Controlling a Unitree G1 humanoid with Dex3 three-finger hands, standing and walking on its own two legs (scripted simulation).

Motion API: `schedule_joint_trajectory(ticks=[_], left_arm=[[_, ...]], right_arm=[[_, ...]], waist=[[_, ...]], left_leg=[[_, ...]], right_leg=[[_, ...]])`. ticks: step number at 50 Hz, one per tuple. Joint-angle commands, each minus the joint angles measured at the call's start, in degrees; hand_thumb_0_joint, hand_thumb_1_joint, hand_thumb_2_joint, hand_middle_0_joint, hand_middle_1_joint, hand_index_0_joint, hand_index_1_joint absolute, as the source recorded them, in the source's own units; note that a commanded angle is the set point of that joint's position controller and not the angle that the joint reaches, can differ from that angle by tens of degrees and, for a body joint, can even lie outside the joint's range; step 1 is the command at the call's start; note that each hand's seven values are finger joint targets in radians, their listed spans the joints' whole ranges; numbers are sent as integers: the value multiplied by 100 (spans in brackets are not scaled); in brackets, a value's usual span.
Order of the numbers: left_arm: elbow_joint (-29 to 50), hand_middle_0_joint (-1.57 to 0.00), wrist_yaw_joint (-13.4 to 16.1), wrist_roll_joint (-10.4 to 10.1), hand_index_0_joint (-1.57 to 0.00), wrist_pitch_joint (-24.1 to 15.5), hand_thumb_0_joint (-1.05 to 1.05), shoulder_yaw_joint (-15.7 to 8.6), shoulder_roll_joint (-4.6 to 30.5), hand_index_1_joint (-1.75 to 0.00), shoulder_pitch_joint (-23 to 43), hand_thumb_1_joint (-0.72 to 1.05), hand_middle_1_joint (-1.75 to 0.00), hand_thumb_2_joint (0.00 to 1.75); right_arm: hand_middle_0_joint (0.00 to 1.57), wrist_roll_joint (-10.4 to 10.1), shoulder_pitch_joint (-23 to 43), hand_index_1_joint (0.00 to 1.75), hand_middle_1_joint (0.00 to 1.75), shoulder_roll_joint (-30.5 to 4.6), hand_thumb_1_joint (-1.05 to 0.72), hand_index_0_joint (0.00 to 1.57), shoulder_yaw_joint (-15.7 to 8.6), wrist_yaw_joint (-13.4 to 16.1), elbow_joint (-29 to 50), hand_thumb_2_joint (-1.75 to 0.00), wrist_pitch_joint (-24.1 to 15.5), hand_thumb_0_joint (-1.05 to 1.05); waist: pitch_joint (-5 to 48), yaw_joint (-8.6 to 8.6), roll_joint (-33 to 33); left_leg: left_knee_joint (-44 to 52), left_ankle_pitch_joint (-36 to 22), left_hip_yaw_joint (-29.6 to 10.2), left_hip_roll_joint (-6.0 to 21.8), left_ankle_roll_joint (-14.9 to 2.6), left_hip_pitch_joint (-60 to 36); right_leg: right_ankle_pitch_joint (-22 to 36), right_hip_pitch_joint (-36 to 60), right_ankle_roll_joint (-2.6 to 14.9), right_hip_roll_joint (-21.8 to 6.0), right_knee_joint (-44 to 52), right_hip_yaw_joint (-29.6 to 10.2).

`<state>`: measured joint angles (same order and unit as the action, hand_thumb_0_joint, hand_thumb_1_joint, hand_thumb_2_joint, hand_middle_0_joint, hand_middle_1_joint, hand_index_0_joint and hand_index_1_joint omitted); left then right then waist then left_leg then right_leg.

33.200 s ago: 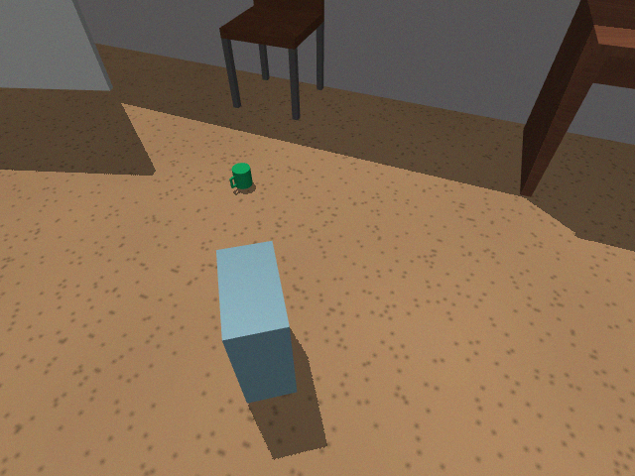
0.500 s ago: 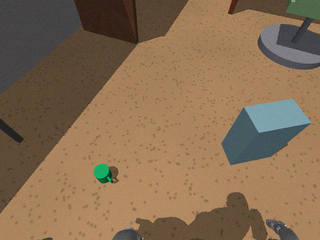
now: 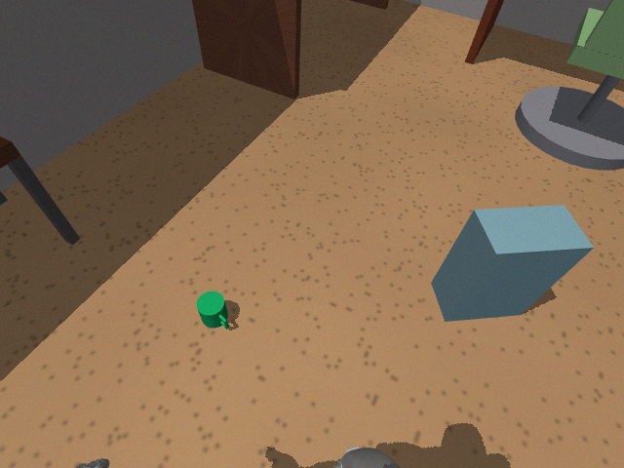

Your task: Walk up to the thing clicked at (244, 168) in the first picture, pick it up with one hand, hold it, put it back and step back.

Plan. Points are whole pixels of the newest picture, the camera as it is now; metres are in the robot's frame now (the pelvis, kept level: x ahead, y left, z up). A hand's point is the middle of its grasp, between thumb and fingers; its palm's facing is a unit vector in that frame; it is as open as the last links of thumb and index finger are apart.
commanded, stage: walk up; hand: left
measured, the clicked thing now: (215, 313) +0.68 +0.29 -0.71
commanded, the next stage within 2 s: stand in 0.98 s
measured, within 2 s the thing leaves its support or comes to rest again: neither
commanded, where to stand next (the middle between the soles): +0.31 -0.01 m, yaw -1 degrees
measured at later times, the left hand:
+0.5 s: hand out of the picture +0.03 +0.26 -0.14, palm faces +0.01 -0.93 -0.36, open 7.4 cm
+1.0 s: hand out of the picture +0.08 +0.24 -0.14, palm faces +0.01 -0.94 -0.34, open 7.4 cm
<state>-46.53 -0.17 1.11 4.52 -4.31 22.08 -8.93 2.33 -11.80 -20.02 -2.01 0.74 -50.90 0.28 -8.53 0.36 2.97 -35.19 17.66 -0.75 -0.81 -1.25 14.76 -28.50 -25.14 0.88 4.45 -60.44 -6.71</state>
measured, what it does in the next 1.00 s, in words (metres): steps on the spot: right foot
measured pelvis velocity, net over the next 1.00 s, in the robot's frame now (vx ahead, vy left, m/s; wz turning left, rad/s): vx -0.02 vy -0.02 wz -0.01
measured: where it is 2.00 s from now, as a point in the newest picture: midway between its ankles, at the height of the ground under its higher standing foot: outside the picture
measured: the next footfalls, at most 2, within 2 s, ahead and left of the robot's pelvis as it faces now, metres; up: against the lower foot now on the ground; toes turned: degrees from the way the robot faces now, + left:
right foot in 0.14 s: -0.01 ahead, -0.15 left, +0.00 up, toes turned +1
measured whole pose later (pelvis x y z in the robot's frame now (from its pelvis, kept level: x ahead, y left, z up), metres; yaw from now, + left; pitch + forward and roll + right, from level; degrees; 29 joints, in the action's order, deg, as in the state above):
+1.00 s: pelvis -0.02 -0.02 +0.01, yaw +0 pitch -3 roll +0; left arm -61.9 0.0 0.5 -1.0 -1.5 20.5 -5.2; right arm 0.7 -4.6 -19.3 -1.8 -0.7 -61.0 -0.6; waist -3.8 0.6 0.3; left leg -25.4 13.1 -3.4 -0.1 0.7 9.6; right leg -15.0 -5.5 -1.0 -0.3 -23.2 -1.4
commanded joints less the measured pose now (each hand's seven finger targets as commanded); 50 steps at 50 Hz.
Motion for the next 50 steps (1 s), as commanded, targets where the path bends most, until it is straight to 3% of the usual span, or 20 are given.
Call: schedule_joint_trajectory(ticks=[1,3,5,6,7,8,9,10,12,15,17,18,19,20,21,25,28,34,48,50], left_arm=[[278,-20,-32,2,-20,-294,0,-307,976,-30,-75,90,-30,90],[225,-20,-68,1,-20,-405,0,-262,958,-30,34,90,-30,90],[-180,-20,-4,13,-20,-521,0,-275,884,-30,-457,90,-30,90],[-358,-20,38,53,-20,-583,0,-308,961,-30,-652,90,-30,90],[-414,-20,67,118,-20,-657,0,-371,1231,-30,-801,90,-30,90],[-284,-20,78,148,-20,-692,0,-426,1669,-30,-565,90,-30,90],[-168,-20,58,154,-20,-691,0,-433,1884,-30,-84,90,-30,90],[-114,-20,48,114,-20,-723,0,-359,1562,-30,108,90,-30,90],[-164,-20,83,97,-20,-778,0,-319,1376,-30,158,90,-30,90],[-272,-20,35,88,-20,-765,0,-323,1396,-30,37,90,-30,90],[-235,-20,8,39,-20,-671,0,-253,1329,-30,289,90,-30,90],[-263,-20,6,11,-20,-641,0,-147,1121,-30,143,90,-30,90],[-279,-20,-5,-54,-20,-625,0,-49,844,-30,78,90,-30,90],[-425,-20,12,-138,-20,-593,0,-79,865,-30,98,90,-30,90],[-493,-20,20,-109,-20,-583,0,-133,1063,-30,-61,90,-30,90],[-774,-20,34,-62,-20,-712,0,-103,1032,-30,-157,90,-30,90],[-807,-20,39,-32,-20,-740,0,-119,1260,-30,101,90,-30,90],[-962,-20,74,-83,-20,-749,0,-71,1152,-30,343,90,-30,90],[-1172,-20,93,-75,-20,-695,0,-19,1091,-30,632,90,-30,90],[-1240,-20,86,-88,-20,-651,0,85,958,-30,702,90,-30,90]], right_arm=[[20,46,334,30,30,-1509,-90,20,-445,110,544,-90,-242,0],[20,53,226,30,30,-1600,-90,20,-459,64,512,-90,-210,0],[20,35,422,30,30,-1651,-90,20,-444,-4,546,-90,-106,0],[20,-10,394,30,30,-1506,-90,20,-388,-12,532,-90,-54,0],[20,-75,290,30,30,-1184,-90,20,-297,-22,566,-90,-42,0],[20,-110,547,30,30,-986,-90,20,-246,-32,691,-90,-36,0],[20,-101,535,30,30,-1320,-90,20,-375,12,499,-90,-13,0],[20,-149,417,30,30,-1383,-90,20,-382,-21,387,-90,-23,0],[20,-178,342,30,30,-1242,-90,20,-340,-52,265,-90,-98,0],[20,-120,182,30,30,-1171,-90,20,-316,-104,135,-90,-179,0],[20,-104,-90,30,30,-1102,-90,20,-343,-102,-44,-90,-230,0],[20,-71,-60,30,30,-1159,-90,20,-386,-75,-72,-90,-271,0],[20,-16,-2,30,30,-1401,-90,20,-433,-46,-58,-90,-311,0],[20,-55,238,30,30,-1610,-90,20,-422,-56,-19,-90,-309,0],[20,-61,431,30,30,-1687,-90,20,-421,-91,22,-90,-306,0],[20,-113,736,30,30,-1300,-90,20,-264,-97,-65,-90,-260,0],[20,-137,587,30,30,-1218,-90,20,-235,-96,-212,-90,-252,0],[20,-159,578,30,30,-1136,-90,20,-217,-63,-442,-90,-294,0],[20,-141,988,30,30,-1100,-90,20,-207,-47,-650,-90,-217,0],[20,-197,1054,30,30,-1229,-90,20,-182,-24,-703,-90,-223,0]], waist=[[802,-97,-1148],[854,-217,-1404],[854,50,-1393],[806,137,-1114],[853,159,-305],[622,206,664],[243,154,528],[59,1,90],[188,10,328],[498,93,690],[603,-141,629],[665,-131,349],[856,-133,-372],[776,39,-772],[752,118,-713],[664,222,-905],[687,33,-478],[1070,-11,-206],[1048,0,-382],[1086,-30,-519]], left_leg=[[1248,-548,-1098,1275,-934,-436],[1218,148,-1156,1324,-955,-570],[840,282,-862,1180,-837,50],[473,239,-702,1010,-616,461],[-293,427,-486,700,-296,1058],[-749,1271,-226,48,23,1617],[-1455,1648,-668,159,117,825],[-1518,1368,-787,235,116,757],[-1154,972,-639,174,113,956],[-286,880,-271,111,144,420],[967,151,-19,-26,109,-509],[1375,-357,-281,78,53,-998],[1661,-382,-1510,892,-214,-1227],[2017,700,-2268,1462,-651,-346],[2077,1359,-2197,1584,-845,153],[1506,162,-1111,762,-170,401],[1244,2,-763,491,-40,112],[1041,-1803,-615,600,-106,-329],[1277,-1766,-560,613,-57,-588],[1447,-2441,-680,754,-15,-917]], right_leg=[[-53,237,-143,-276,946,50],[-258,575,-137,-363,2109,429],[528,1594,-3,-274,3520,733],[996,2118,70,-223,4051,609],[553,2470,227,-797,4240,-603],[-657,1761,781,-1927,4727,-2358],[-1069,354,1272,-2502,4804,-2776],[-873,397,1178,-2239,4692,-2266],[139,989,952,-1896,4473,-1480],[882,1211,800,-1710,4220,-963],[1231,837,617,-1517,3767,-514],[1648,643,421,-1292,3398,-254],[1645,278,107,-880,2886,106],[371,669,0,-473,2557,480],[50,1182,30,-570,2419,496],[1273,1881,150,-717,3729,114],[1338,1716,299,-1065,3983,-256],[2708,2084,184,-1033,3857,73],[2682,2076,114,-1050,4027,158],[3040,1996,25,-1082,4124,124]])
